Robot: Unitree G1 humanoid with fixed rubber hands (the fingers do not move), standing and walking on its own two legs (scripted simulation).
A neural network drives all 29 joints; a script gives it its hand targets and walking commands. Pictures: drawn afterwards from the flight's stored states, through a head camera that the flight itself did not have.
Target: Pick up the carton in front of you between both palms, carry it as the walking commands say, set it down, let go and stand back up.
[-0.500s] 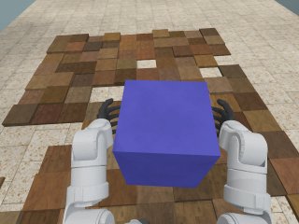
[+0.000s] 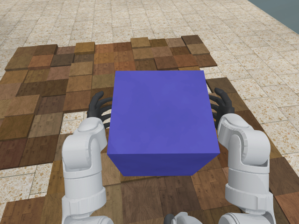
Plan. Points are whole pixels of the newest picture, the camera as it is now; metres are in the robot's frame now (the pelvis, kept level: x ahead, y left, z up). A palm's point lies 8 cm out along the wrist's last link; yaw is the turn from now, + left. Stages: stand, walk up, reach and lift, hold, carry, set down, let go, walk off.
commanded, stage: carry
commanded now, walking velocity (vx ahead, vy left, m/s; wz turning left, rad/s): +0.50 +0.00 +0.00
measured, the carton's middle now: (158, 129) +0.36 -0.01 +0.07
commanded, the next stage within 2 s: none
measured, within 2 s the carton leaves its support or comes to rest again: neither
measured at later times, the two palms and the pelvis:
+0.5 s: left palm (94, 50) +0.63 +0.19 +0.15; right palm (184, 47) +0.62 -0.11 +0.16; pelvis +0.33 +0.04 +0.01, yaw -1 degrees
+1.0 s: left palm (112, 23) +0.92 +0.16 +0.11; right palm (177, 22) +0.94 -0.14 +0.11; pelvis +0.62 +0.00 +0.01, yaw +0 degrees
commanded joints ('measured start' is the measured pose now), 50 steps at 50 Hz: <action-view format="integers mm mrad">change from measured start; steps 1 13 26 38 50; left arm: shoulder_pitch -620 -748 -384 -298 -660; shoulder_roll -657 -864 -860 -784 -849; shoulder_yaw -638 -684 -761 -764 -647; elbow -33 -92 -226 -191 120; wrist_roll -277 -416 -339 -283 -324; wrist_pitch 20 76 150 100 -44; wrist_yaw -67 -139 -172 -166 -142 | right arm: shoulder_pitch -603 -615 -269 -279 -544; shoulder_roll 690 813 863 793 842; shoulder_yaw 652 583 712 761 574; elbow -87 -89 -230 -248 119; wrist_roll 295 168 231 261 129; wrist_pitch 37 104 164 122 8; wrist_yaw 95 80 161 181 87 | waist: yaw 97 98 24 50 88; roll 167 -102 210 164 -119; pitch -413 -441 -444 -253 -306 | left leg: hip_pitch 68 -625 405 -69 -660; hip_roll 185 95 436 269 123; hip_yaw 18 -93 -551 -40 -63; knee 300 527 -72 -108 642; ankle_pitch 1212 87 392 223 87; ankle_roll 7 -78 153 17 -48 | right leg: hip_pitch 449 703 -149 358 639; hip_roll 87 -220 0 -24 -289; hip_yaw -82 300 98 -84 278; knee -150 -301 472 -112 -385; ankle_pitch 103 148 -433 -62 -69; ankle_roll -39 -206 93 66 -120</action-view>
